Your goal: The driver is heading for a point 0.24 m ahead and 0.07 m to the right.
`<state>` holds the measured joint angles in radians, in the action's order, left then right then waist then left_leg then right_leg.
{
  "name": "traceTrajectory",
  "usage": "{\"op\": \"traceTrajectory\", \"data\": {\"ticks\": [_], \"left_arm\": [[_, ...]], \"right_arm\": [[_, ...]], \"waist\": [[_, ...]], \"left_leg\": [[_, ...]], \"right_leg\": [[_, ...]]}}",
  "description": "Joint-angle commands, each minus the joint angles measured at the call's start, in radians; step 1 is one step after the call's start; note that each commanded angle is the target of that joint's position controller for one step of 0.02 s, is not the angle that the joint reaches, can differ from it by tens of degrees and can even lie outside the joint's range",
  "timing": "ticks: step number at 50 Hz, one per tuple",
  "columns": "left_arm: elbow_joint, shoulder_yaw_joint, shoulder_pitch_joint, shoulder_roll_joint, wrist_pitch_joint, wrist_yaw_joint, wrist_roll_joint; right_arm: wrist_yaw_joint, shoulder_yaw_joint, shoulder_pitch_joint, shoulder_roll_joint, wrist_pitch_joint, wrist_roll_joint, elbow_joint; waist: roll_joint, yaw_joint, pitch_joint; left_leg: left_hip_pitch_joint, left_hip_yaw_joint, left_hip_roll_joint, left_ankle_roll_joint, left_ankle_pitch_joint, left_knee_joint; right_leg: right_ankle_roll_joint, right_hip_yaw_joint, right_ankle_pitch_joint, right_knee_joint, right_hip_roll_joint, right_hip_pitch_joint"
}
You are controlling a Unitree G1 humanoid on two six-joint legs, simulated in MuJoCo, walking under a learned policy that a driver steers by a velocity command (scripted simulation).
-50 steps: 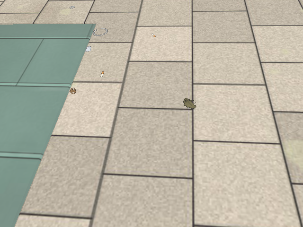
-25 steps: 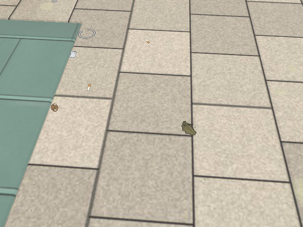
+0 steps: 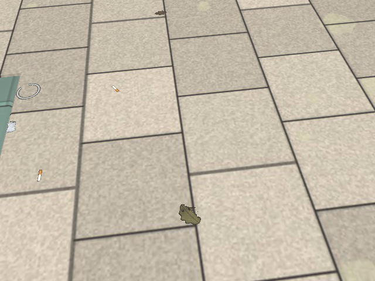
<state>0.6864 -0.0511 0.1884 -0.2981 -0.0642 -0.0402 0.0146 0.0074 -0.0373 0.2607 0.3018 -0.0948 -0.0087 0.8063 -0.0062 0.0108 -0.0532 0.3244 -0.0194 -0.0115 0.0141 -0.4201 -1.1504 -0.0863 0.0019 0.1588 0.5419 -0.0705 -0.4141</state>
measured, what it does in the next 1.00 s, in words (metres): walks ahead: left foot, then right foot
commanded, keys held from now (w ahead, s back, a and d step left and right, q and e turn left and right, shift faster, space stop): no key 1.00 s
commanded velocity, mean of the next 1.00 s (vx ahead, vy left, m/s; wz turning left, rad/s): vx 0.12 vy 0.00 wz -0.11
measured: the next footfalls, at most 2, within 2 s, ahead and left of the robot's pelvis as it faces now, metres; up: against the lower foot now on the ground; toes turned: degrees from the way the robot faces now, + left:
left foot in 0.34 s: +0.35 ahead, +0.11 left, +0.00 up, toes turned -6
right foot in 0.60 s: +0.23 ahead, -0.13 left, +0.00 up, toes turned -4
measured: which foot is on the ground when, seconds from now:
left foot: up 0.00-0.32, down 0.34-1.00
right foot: down 0.00-0.38, up 0.40-0.58, down 0.60-1.00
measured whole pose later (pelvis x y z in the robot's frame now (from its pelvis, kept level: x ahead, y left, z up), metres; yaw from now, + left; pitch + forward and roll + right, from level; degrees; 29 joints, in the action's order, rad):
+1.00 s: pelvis +0.25 -0.01 +0.00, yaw -5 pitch -1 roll +0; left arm 0.91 -0.03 0.26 -0.22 -0.01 0.03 -0.01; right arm -0.02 -0.04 0.13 0.24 0.01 0.00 0.95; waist 0.00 0.00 -0.03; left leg 0.29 -0.02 0.00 -0.01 -0.21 -0.53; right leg 0.01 -0.03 0.36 0.53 0.00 -0.15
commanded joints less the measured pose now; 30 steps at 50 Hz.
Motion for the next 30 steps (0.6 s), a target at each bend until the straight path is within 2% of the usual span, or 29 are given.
{"op": "traceTrajectory", "data": {"ticks": [1,2,4,6,9,12,14,16,17,18,19,20,21,22,23,25,27,28,29,30], "left_arm": [[-0.071,-0.035,0.059,-0.122,-0.009,0.013,-0.022],[-0.078,-0.033,0.04,-0.114,-0.009,0.016,-0.025],[-0.064,-0.035,0.041,-0.126,-0.013,0.025,-0.021],[-0.044,-0.038,0.053,-0.141,-0.009,0.038,-0.016],[-0.018,-0.035,0.084,-0.136,0.009,0.054,-0.009],[0.014,-0.031,0.115,-0.133,0.02,0.062,-0.011],[0.026,-0.028,0.107,-0.126,0.025,0.061,-0.015],[0.036,-0.024,0.087,-0.115,0.03,0.061,-0.012],[0.039,-0.02,0.081,-0.105,0.031,0.06,-0.012],[0.03,-0.013,0.127,-0.084,0.024,0.058,-0.03],[0.05,0.0,0.244,-0.05,0.018,0.056,-0.035],[0.064,0.004,0.236,-0.063,0.029,0.055,-0.028],[0.049,-0.009,0.183,-0.109,0.047,0.054,-0.014],[0.044,-0.014,0.136,-0.108,0.071,0.06,-0.006],[0.046,-0.017,0.118,-0.102,0.095,0.065,-0.007],[0.06,-0.015,0.128,-0.074,0.121,0.074,-0.013],[0.098,-0.01,0.168,-0.043,0.114,0.073,-0.019],[0.117,-0.011,0.189,-0.036,0.109,0.07,-0.023],[0.125,-0.012,0.184,-0.035,0.106,0.066,-0.03],[0.113,-0.011,0.157,-0.045,0.104,0.066,-0.044]], "right_arm": [[-0.003,-0.033,-0.048,0.136,-0.036,0.013,-0.104],[-0.004,-0.033,-0.028,0.128,-0.023,0.017,-0.101],[-0.01,-0.028,0.001,0.097,0.0,0.024,-0.089],[-0.016,-0.019,-0.035,0.07,0.011,0.027,-0.1],[-0.007,-0.01,-0.125,0.048,0.008,0.022,-0.112],[0.009,-0.014,-0.185,0.059,0.0,0.017,-0.125],[0.015,-0.022,-0.19,0.08,-0.005,0.024,-0.128],[0.016,-0.032,-0.148,0.097,-0.013,0.035,-0.115],[0.013,-0.035,-0.103,0.104,-0.018,0.042,-0.1],[0.004,-0.042,-0.083,0.153,-0.021,0.055,-0.105],[-0.002,-0.038,-0.06,0.155,-0.009,0.062,-0.108],[-0.004,-0.018,-0.019,0.056,0.011,0.041,-0.09],[0.002,-0.002,-0.022,0.026,0.023,0.02,-0.079],[0.005,-0.003,-0.06,0.038,0.035,0.015,-0.078],[0.008,-0.005,-0.118,0.055,0.044,0.017,-0.085],[0.005,-0.015,-0.215,0.083,0.062,0.027,-0.097],[-0.002,-0.017,-0.231,0.081,0.077,0.029,-0.09],[-0.007,-0.016,-0.225,0.075,0.08,0.022,-0.082],[-0.009,-0.012,-0.207,0.062,0.079,0.017,-0.07],[-0.009,-0.004,-0.181,0.04,0.076,0.017,-0.055]], "waist": [[0.031,-0.017,0.117],[0.039,0.001,0.113],[0.037,0.019,0.108],[0.054,0.012,0.102],[0.077,-0.035,0.12],[0.086,-0.062,0.119],[0.09,-0.055,0.109],[0.086,-0.023,0.11],[0.066,0.004,0.127],[-0.009,-0.02,0.199],[-0.138,-0.049,0.311],[-0.212,-0.002,0.379],[-0.151,0.009,0.332],[-0.097,0.001,0.264],[-0.08,-0.014,0.188],[-0.134,-0.047,0.114],[-0.148,-0.06,0.124],[-0.137,-0.067,0.141],[-0.123,-0.063,0.145],[-0.094,-0.053,0.131]], "left_leg": [[0.334,-0.071,-0.092,-0.004,0.104,0.001],[0.295,-0.062,-0.094,-0.023,0.104,0.026],[0.249,-0.03,-0.081,-0.061,0.131,0.096],[0.231,-0.007,-0.061,-0.08,0.233,0.22],[0.154,0.008,-0.025,-0.073,0.467,0.448],[0.127,-0.011,-0.008,-0.054,0.549,0.562],[0.136,-0.027,-0.009,-0.026,0.486,0.605],[0.089,-0.021,-0.001,0.01,0.462,0.678],[-0.007,-0.018,-0.008,0.033,0.612,0.754],[-0.184,-0.107,-0.107,0.081,0.983,0.706],[-0.421,-0.252,-0.259,0.227,1.221,0.637],[-0.469,-0.375,-0.352,0.32,1.18,0.672],[-0.401,-0.42,-0.355,0.313,0.945,0.725],[-0.325,-0.414,-0.328,0.273,0.694,0.764],[-0.218,-0.372,-0.297,0.238,0.504,0.814],[-0.047,-0.287,-0.217,0.176,0.248,0.883],[0.023,-0.194,-0.157,0.151,0.193,0.882],[0.034,-0.164,-0.142,0.14,0.145,0.869],[0.047,-0.146,-0.127,0.117,0.068,0.863],[0.066,-0.135,-0.109,0.073,-0.025,0.857]], "right_leg": [[-0.195,-0.411,-0.25,-0.273,0.276,0.364],[-0.2,-0.366,-0.404,-0.278,0.266,0.316],[-0.198,-0.255,-0.652,-0.272,0.245,0.238],[-0.171,-0.172,-0.733,-0.268,0.206,0.198],[-0.107,-0.11,-0.653,-0.252,0.154,0.199],[-0.092,-0.152,-0.548,-0.232,0.188,0.26],[-0.092,-0.192,-0.537,-0.18,0.219,0.315],[-0.078,-0.222,-0.533,-0.096,0.222,0.347],[-0.049,-0.208,-0.523,-0.027,0.183,0.335],[-0.008,-0.19,-0.386,0.075,0.115,0.265],[0.055,-0.172,-0.062,0.237,0.049,0.106],[0.109,-0.137,0.427,0.383,0.017,0.032],[0.127,-0.151,0.56,0.437,0.043,-0.012],[0.142,-0.144,0.541,0.472,0.067,-0.037],[0.153,-0.127,0.498,0.44,0.087,-0.032],[0.159,-0.092,0.396,0.266,0.107,0.068],[0.146,-0.045,0.211,0.11,0.088,0.204],[0.133,-0.023,0.1,0.027,0.076,0.264],[0.118,-0.011,0.045,-0.025,0.07,0.302],[0.098,-0.044,0.017,-0.062,0.1,0.31]]}}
